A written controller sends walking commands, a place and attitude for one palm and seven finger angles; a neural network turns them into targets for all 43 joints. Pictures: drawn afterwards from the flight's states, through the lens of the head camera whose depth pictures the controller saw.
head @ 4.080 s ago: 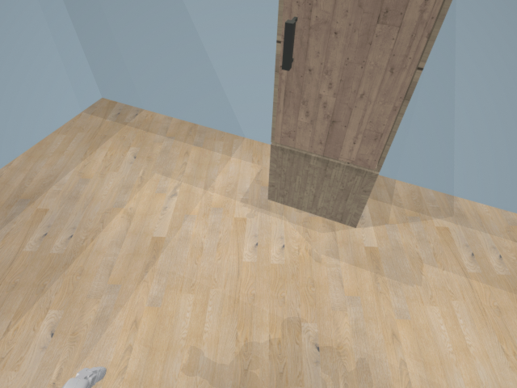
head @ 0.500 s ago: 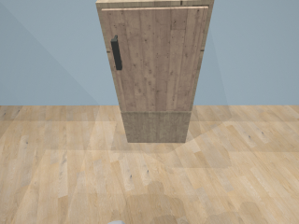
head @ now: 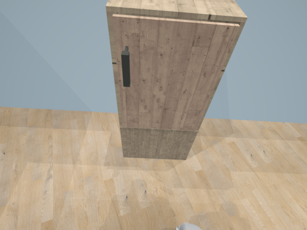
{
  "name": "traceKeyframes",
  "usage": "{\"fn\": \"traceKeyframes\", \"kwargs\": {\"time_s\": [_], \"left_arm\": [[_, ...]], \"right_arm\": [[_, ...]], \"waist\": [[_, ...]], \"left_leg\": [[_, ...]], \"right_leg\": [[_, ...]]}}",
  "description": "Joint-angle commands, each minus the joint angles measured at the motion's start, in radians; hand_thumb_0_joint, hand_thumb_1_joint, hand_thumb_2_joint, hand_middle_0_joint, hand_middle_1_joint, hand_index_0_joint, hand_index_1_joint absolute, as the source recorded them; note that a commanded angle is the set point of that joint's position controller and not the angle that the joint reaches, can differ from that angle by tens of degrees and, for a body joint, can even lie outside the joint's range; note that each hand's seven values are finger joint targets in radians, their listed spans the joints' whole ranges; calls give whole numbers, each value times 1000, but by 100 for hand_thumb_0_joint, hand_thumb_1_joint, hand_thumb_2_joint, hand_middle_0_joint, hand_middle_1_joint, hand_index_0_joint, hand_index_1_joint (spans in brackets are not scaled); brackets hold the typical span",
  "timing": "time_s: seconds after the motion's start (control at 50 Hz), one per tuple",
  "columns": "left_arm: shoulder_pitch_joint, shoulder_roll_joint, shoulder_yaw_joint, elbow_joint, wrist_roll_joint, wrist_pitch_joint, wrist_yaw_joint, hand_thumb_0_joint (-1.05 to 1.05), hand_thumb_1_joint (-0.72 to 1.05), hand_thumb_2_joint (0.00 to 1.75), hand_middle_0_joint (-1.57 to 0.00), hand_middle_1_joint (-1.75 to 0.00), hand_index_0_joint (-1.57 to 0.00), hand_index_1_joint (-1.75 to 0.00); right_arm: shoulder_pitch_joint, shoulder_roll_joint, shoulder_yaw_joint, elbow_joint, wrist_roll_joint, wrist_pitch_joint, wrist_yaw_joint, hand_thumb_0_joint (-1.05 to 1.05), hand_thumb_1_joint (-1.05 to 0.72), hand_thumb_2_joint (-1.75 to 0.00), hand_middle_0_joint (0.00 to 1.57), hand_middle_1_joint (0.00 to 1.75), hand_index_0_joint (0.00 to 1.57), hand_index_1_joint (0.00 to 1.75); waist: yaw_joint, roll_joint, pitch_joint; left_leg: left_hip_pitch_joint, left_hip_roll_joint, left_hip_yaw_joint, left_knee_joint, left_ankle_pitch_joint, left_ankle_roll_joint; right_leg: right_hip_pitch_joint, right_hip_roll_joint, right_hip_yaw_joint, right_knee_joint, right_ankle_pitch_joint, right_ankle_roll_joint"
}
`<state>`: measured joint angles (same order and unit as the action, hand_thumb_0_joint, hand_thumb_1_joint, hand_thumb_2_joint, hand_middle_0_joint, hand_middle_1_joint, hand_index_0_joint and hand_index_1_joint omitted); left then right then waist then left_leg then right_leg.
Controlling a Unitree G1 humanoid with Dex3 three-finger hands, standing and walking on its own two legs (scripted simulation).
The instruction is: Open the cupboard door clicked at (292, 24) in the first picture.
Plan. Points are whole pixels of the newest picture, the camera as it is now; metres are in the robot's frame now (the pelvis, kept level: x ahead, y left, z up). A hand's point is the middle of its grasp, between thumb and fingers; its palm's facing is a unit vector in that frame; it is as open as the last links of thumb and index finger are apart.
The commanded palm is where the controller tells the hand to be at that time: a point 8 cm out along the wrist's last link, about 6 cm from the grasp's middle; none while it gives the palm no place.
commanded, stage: take the last steps up to it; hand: left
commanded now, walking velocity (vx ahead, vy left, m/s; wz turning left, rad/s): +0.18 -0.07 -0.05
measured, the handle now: (126, 66) +0.65 +0.15 +0.05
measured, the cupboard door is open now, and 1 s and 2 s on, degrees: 0 0 0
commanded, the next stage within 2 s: come to a stop and stand still in 0.08 s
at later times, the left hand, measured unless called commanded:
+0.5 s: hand (119, 205) +0.22 +0.12 -0.17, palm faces +0.05 -0.97 -0.23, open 7.2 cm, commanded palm none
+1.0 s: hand out of the picture +0.04 +0.21 -0.19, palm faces +0.08 -0.97 -0.21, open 7.4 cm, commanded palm none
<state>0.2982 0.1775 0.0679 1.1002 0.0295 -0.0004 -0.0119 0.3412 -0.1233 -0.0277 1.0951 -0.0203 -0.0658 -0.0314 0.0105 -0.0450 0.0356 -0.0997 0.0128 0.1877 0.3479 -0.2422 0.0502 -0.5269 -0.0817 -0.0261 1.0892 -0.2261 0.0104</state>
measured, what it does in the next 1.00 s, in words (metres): steps on the spot: right foot, then left foot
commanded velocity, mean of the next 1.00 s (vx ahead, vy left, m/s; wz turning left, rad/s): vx -0.07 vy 0.04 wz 0.00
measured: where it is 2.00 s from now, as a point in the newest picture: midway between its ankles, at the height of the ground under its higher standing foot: outside the picture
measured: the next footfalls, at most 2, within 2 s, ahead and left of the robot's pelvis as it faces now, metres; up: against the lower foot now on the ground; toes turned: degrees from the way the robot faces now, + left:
right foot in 0.26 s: +0.20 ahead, -0.14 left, +0.00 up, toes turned -8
left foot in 0.74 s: +0.10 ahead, +0.11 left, +0.00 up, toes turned +4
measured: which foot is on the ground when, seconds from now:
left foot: down 0.00-0.26, up 0.28-0.72, down 0.74-1.00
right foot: up 0.00-0.24, down 0.26-0.76, up 0.78-1.00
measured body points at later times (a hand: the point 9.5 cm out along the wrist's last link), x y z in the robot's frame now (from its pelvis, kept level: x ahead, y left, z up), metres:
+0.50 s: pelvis +0.11 -0.05 -0.01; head +0.15 -0.08 +0.44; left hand +0.22 +0.17 -0.15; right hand +0.12 -0.28 -0.18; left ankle +0.06 +0.09 -0.67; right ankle +0.16 -0.14 -0.75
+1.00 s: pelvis +0.06 +0.02 +0.00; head +0.08 +0.04 +0.45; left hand +0.04 +0.26 -0.17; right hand +0.11 -0.21 -0.15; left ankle +0.06 +0.10 -0.75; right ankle +0.03 -0.12 -0.71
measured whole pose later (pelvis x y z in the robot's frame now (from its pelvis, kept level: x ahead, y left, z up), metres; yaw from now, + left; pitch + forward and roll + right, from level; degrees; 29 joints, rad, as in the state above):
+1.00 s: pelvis +0.06 +0.02 +0.00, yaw +0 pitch +0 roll +0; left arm 0.30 0.21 0.05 1.09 0.02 0.05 0.03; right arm 0.23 -0.14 -0.02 1.04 -0.02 0.01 -0.04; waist 0.03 -0.05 0.03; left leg -0.19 -0.03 0.09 0.40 -0.22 0.06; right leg -0.33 -0.04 0.01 0.82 -0.40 0.04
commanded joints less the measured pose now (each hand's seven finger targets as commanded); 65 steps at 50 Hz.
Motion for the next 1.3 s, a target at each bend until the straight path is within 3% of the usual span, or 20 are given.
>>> {"fn": "traceKeyframes", "kwargs": {"time_s": [0.0, 0.12, 0.16, 0.2, 0.22, 0.24, 0.26, 0.34, 0.48, 0.62, 0.68, 0.7, 0.74, 0.78, 0.86, 1.0, 1.06, 1.1, 1.14, 1.28], "left_arm": [[-22, 15, 0, -54, -3, -5, -2, 0, 90, 90, -20, -30, -20, -30], [-167, -5, -11, -100, -6, -16, 0, 0, 90, 90, -20, -30, -20, -30], [-143, 1, -9, -96, -6, -23, 2, 0, 90, 90, -20, -30, -20, -30], [17, 35, -4, -46, -3, -41, 13, 0, 90, 90, -20, -30, -20, -30], [104, 101, 8, -19, 1, -57, 29, 0, 90, 90, -20, -30, -20, -30], [141, 177, 15, -9, -7, -67, 40, 0, 90, 90, -20, -30, -20, -30], [108, 195, 7, -21, -18, -61, 42, 0, 90, 90, -20, -30, -20, -30], [-61, 122, -1, -73, -12, -25, 68, 0, 90, 90, -20, -30, -20, -30], [-133, 142, 25, -142, -4, -2, 69, 0, 90, 90, -20, -30, -20, -30], [-119, 179, 33, -164, 12, 12, 56, 0, 90, 90, -20, -30, -20, -30], [-124, 183, 30, -158, 1, 22, 48, 0, 90, 90, -20, -30, -20, -30], [-123, 159, 22, -160, -4, 27, 46, 0, 90, 90, -20, -30, -20, -30], [-121, 72, 4, -183, -16, 42, 42, 0, 90, 90, -20, -30, -20, -30], [-103, 96, 12, -147, -4, 55, 42, 0, 90, 90, -20, -30, -20, -30], [0, 93, 3, -82, -6, 39, 36, 0, 90, 90, -20, -30, -20, -30], [-18, 56, -31, -55, -17, 19, 45, 0, 90, 90, -20, -30, -20, -30], [67, 62, -38, 7, -18, 1, 54, 0, 90, 90, -20, -30, -20, -30], [42, 82, -44, 11, -19, -7, 57, 0, 90, 90, -20, -30, -20, -30], [35, 67, -49, 22, -19, -14, 57, 0, 90, 90, -20, -30, -20, -30], [27, 45, -54, 22, -22, -2, 57, 0, 90, 90, -20, -30, -20, -30]], "right_arm": [[107, -119, -21, 0, 3, -19, -7, 0, -90, -90, 20, 30, 20, 30], [170, -116, -28, 43, -12, 1, -5, 0, -90, -90, 20, 30, 20, 30], [152, -122, -32, 46, -12, 8, -6, 0, -90, -90, 20, 30, 20, 30], [133, -111, -25, 49, 0, 11, -6, 0, -90, -90, 20, 30, 20, 30], [154, -76, -18, 43, 12, 9, -2, 0, -90, -90, 20, 30, 20, 30], [200, -35, -9, 30, 27, 16, -2, 0, -90, -90, 20, 30, 20, 30], [190, -75, -18, 29, 31, 31, -13, 0, -90, -90, 20, 30, 20, 30], [64, -40, -25, 18, 23, 87, -14, 0, -90, -90, 20, 30, 20, 30], [0, -85, -53, -55, 2, 134, 10, 0, -90, -90, 20, 30, 20, 30], [-83, -100, -43, -126, 6, 101, 22, 0, -90, -90, 20, 30, 20, 30], [-21, -108, -36, -111, 7, 87, 21, 0, -90, -90, 20, 30, 20, 30], [9, -129, -37, -104, 9, 81, 21, 0, -90, -90, 20, 30, 20, 30], [-72, -255, -52, -156, -9, 77, 15, 0, -90, -90, 20, 30, 20, 30], [-196, -214, -32, -170, -12, 73, 0, 0, -90, -90, 20, 30, 20, 30], [-161, -177, -16, -142, 3, 57, -14, 0, -90, -90, 20, 30, 20, 30], [-35, -170, -23, -55, 8, 52, -14, 0, -90, -90, 20, 30, 20, 30], [-39, -136, -16, -33, 22, 46, -11, 0, -90, -90, 20, 30, 20, 30], [-50, -101, -4, -27, 27, 48, -4, 0, -90, -90, 20, 30, 20, 30], [-36, -105, 1, -4, 15, 51, -3, 0, -90, -90, 20, 30, 20, 30], [-8, -97, 8, 44, 12, 62, 0, 0, -90, -90, 20, 30, 20, 30]], "waist": [[-17, 130, 61], [-62, 187, 108], [-44, 177, 91], [36, 94, -10], [63, -32, -116], [35, -179, -238], [24, -97, -250], [7, -25, -69], [-13, -76, -88], [11, -148, -104], [-23, -124, -104], [-38, -49, -99], [-30, 372, 18], [12, 314, 66], [30, 169, -12], [-24, 158, -78], [-2, 76, -91], [-19, 28, -19], [-25, -73, -25], [-21, 12, 108]], "left_leg": [[37, 276, -154, -153, 399, 88], [44, 280, -134, -85, 453, 94], [17, 284, -131, -25, 456, 85], [-25, 216, -89, 182, 517, 27], [-172, 154, -60, 356, 311, -29], [-238, 42, -57, 549, -287, -75], [-194, 45, -152, 624, -395, -66], [-272, 61, -201, 741, -324, -78], [-328, 31, -201, 780, -188, -115], [-227, 22, -146, 442, -192, -95], [-61, 3, -112, 169, -51, -82], [16, 36, -148, 67, -10, -75], [-218, 337, -519, -188, -66, 41], [-349, 274, -418, -221, -73, 58], [-96, 190, -282, -109, 222, 57], [87, 227, -324, -27, 524, 111], [-31, 151, -271, 29, 353, 21], [-84, 93, -233, 6, 184, -22], [-36, 90, -218, 7, 232, -28], [-89, 84, -224, -67, -17, -30]], "right_leg": [[-91, -34, -14, -108, 34, 11], [0, -1, -81, -386, -13, -15], [106, 19, -93, -463, -18, -31], [362, 42, -96, -624, 175, -33], [584, -109, 65, -614, 528, -70], [683, -343, 275, -629, 963, -177], [612, -355, 229, -635, 1108, -241], [367, -302, 138, -686, 885, -230], [291, -267, 78, -746, 574, -202], [298, -230, 114, -763, 218, -184], [221, -183, 107, -728, 54, -125], [147, -145, 68, -662, -67, -83], [60, 43, -41, -365, -280, 8], [142, 30, 73, -211, -216, 2], [76, 51, 68, -120, -136, 16], [225, 32, 14, -531, -178, 21], [429, -13, 63, -766, 125, -2], [392, -88, 110, -760, 211, -41], [366, -55, 100, -735, 240, -45], [262, -28, 100, -803, -90, -37]]}}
